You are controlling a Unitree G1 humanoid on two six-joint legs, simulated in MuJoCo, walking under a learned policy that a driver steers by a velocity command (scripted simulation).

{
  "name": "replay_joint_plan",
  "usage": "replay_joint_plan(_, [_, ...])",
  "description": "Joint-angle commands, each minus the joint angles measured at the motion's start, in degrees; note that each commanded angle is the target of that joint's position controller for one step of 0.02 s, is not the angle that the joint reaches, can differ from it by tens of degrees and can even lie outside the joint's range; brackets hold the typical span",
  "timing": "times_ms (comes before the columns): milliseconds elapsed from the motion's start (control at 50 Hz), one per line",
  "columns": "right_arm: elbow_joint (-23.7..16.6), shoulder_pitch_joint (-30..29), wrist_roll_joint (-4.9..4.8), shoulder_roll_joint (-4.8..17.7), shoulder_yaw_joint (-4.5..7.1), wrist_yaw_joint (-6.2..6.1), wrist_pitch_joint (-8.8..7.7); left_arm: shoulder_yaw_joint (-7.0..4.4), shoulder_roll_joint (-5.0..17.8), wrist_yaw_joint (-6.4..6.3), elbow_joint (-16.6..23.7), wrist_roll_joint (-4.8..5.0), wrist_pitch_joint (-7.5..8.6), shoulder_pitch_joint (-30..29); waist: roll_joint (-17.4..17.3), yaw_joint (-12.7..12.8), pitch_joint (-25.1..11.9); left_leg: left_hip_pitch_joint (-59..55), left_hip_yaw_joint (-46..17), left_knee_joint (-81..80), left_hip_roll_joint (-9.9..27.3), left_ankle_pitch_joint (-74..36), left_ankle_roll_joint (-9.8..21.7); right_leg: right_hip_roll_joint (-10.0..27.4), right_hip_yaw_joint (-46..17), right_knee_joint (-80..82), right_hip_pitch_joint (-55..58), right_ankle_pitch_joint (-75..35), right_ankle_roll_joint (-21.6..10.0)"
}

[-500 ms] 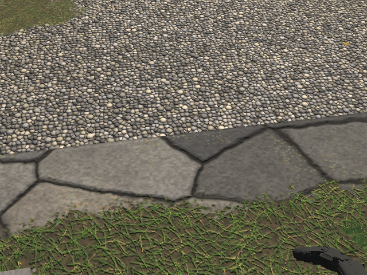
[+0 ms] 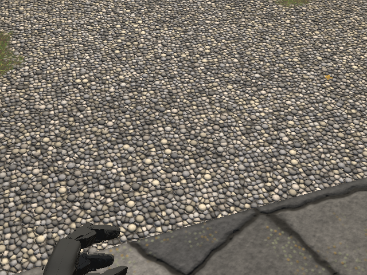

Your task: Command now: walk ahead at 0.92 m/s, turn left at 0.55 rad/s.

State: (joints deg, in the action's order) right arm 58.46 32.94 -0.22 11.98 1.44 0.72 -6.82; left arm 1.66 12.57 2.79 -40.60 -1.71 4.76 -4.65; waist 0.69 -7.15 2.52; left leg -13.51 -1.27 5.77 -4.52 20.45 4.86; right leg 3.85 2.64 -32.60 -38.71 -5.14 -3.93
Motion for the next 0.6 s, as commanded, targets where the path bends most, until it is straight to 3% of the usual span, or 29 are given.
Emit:
replay_joint_plan(20, [-3.5,-3.4,0.96,14.5,2.7,-1.09,0.3,-3.44,10.3,-2.04,0.3,-0.25,0.99,11.9,-6.1,11.7,-5.1,8.7,-5.8,20.0,12.8,-68.9,4.2,-6.4,0.6,1.8,25.4,7.5,-1.8])
replay_joint_plan(40, [-4.2,-6.1,0.6,15.5,3.18,-1.41,0.92,-4.22,11.8,-2.93,-2.7,-0.66,1.68,23.1,-6.0,17.3,-9.6,14.8,-5.2,35.2,10.3,-61.8,2.7,-3.8,-1.1,5.0,37.8,3.2,-2.0])
replay_joint_plan(60, [-6.8,-6.1,0.32,10.5,2.4,-1.43,1.04,-5.49,16.6,-4.06,-3.7,-2.32,2.04,32.0,-2.2,18.4,-18.2,25.7,-3.7,54.2,6.3,-40.3,2.0,9.1,-11.2,1.1,52.4,0.5,-2.6])
replay_joint_plan(80, [-8.8,3.6,-3.76,0.2,0.47,-2.37,1.6,-6.27,19.5,-3.3,-2.5,-4.09,1.98,29.9,13.8,11.2,-29.7,46.0,-1.2,78.8,-1.7,14.0,-0.3,30.8,-36.2,0.2,70.0,-23.8,-10.7])
replay_joint_plan(100, [-9.3,-1.6,-2.1,9.5,2.49,-3.4,2.34,-6.27,15.1,-2.75,-1.2,-1.19,1.05,28.9,4.9,13.2,-32.4,48.7,-3.3,81.6,1.4,9.8,0.2,26.6,-35.2,1.0,65.9,-28.4,-11.2])
replay_joint_plan(120, [-10.7,-8.7,-1.51,9.9,3.12,-3.34,2.61,-4.96,10.4,-2.69,-1.6,-0.66,1.22,25.1,4.0,12.5,-21.6,51.8,-3.2,77.5,4.1,5.2,-0.1,23.0,-23.4,2.3,57.3,-30.2,-8.7])
replay_joint_plan(140, [-10.3,-6.1,5.51,1.2,-0.83,0.84,0.15,-3.17,6.0,-3.03,-5.9,-1.71,2.02,28.0,8.3,12.5,-17.2,46.6,-7.2,80.1,7.9,10.2,-2.1,22.0,-18.1,6.3,45.8,-36.0,-16.5])
replay_joint_plan(160, [-11.7,-9.4,5.99,0.9,-0.85,2.11,-0.63,-3.74,5.7,-4.17,-6.9,-2.12,2.17,25.9,3.5,10.7,-11.3,50.9,-6.6,75.0,9.9,11.1,-3.7,19.4,-14.1,7.2,41.5,-38.4,-15.6])
replay_joint_plan(180, [-13.3,-13.1,5.25,0.9,-1.25,3.01,-0.8,-4.11,6.0,-5.15,-7.2,-2.49,2.23,22.8,0.7,8.5,-7.2,48.7,-4.0,69.5,11.6,9.6,-4.6,16.1,-8.2,11.4,34.4,-36.1,-13.1])
replay_joint_plan(200, [-13.6,-12.0,4.6,0.9,-1.47,3.44,-0.72,-4.72,6.5,-5.4,-5.1,-1.98,2.3,18.8,4.3,6.9,-9.3,47.3,-2.2,68.5,11.4,11.9,-6.4,17.8,-5.5,12.2,33.3,-40.8,-14.6])
replay_joint_plan(220, [-13.8,-11.7,4.58,2.5,-1.39,3.77,-0.37,-4.77,5.9,-5.62,-4.4,-2.05,2.58,15.4,4.3,5.4,-9.6,46.1,-1.7,64.6,12.2,11.6,-7.5,18.3,-3.8,15.4,31.1,-38.1,-14.2])
replay_joint_plan(240, [-14.0,-13.0,4.94,2.1,-1.75,4.01,0.06,-5.18,6.3,-5.74,-4.5,-1.69,3.07,13.4,4.6,4.3,-8.2,43.8,-0.6,58.7,12.9,7.2,-7.9,15.8,0.4,18.6,27.8,-32.4,-11.8])
replay_joint_plan(280, [-14.1,-15.1,4.05,2.0,-1.96,5.8,0.57,-7.02,10.8,-6.31,-3.7,-2.28,4.42,12.1,3.0,3.9,-7.0,42.3,3.7,48.7,11.7,-5.3,-7.6,11.5,9.0,20.1,27.2,-32.3,-9.4])
replay_joint_plan(340, [-14.1,-18.2,1.57,4.8,-1.54,8.34,2.0,-8.26,13.5,-6.69,-3.2,-3.86,5.05,12.8,2.9,4.4,-4.9,42.4,2.6,39.9,10.7,-16.1,-5.5,12.1,12.8,21.4,31.8,-34.5,-7.0])
replay_joint_plan(400, [-13.5,-17.8,1.87,8.8,0.34,8.38,2.52,-9.23,16.5,-5.94,-1.7,-3.76,4.82,10.6,2.8,3.0,-3.0,43.4,0.6,35.2,9.8,-17.2,-4.4,14.1,14.2,19.3,37.8,-29.8,-5.9])
replay_joint_plan(440, [-13.3,-16.4,2.35,10.8,1.71,7.8,2.5,-9.58,18.0,-5.56,-0.3,-4.42,4.06,10.2,2.8,2.8,-3.0,39.4,3.3,36.7,7.1,-13.9,-3.7,14.0,16.5,14.4,39.1,-32.0,-4.9])
replay_joint_plan(480, [-13.3,-14.4,1.51,14.2,3.67,6.66,1.22,-9.2,18.2,-5.92,0.7,-3.72,3.65,9.7,2.1,1.7,-2.8,33.0,5.8,31.1,2.6,-15.3,-1.7,13.0,18.4,6.2,38.7,-31.9,-1.0])
replay_joint_plan(500, [-12.6,-11.3,1.63,16.9,5.3,5.02,-0.3,-8.52,16.6,-5.52,0.1,-2.86,3.5,12.5,-1.3,1.3,-5.4,23.8,4.6,26.3,-0.6,-25.6,1.5,10.1,17.1,-3.3,35.0,-25.7,2.4])
replay_joint_plan(520, [-12.1,-6.5,3.94,21.1,6.52,1.85,-2.08,-6.55,10.3,-3.66,-0.8,-2.23,2.72,18.0,-13.7,2.2,-12.7,8.7,-9.2,22.7,5.6,-62.1,11.1,2.4,16.3,-20.8,25.2,13.6,8.7])
replay_joint_plan(540, [-13.8,-5.2,4.19,27.3,7.52,0.81,-1.13,-4.83,5.3,-1.57,2.5,-3.22,3.01,27.4,-14.9,9.4,-31.4,-12.1,-36.7,22.4,19.7,-74.6,28.9,-4.3,5.2,-37.0,12.8,49.9,13.2])
replay_joint_plan(560, [-11.8,-5.5,5.15,23.0,7.54,0.71,-1.99,-4.91,8.3,-0.62,2.9,0.6,2.74,18.4,-5.2,2.4,-19.6,-6.7,-39.1,18.0,23.0,-69.2,25.9,-4.9,-5.3,-43.3,-0.1,49.1,12.3])
replay_joint_plan(580, [-11.0,-6.7,3.29,18.5,7.22,0.37,-2.42,-5.33,12.1,-0.97,5.4,1.03,1.93,8.2,-1.1,-1.1,-11.8,1.1,-29.7,18.5,20.8,-59.2,20.6,-2.4,-7.7,-44.8,-4.6,49.0,11.2])
replay_joint_plan(600, [-11.0,-9.7,0.93,15.1,6.12,-0.02,-1.99,-5.71,13.9,-2.16,5.1,-0.26,1.16,9.8,-1.5,1.8,-11.7,7.3,-25.8,18.2,20.1,-54.2,19.2,0.6,-8.4,-45.0,-2.8,47.0,10.4])
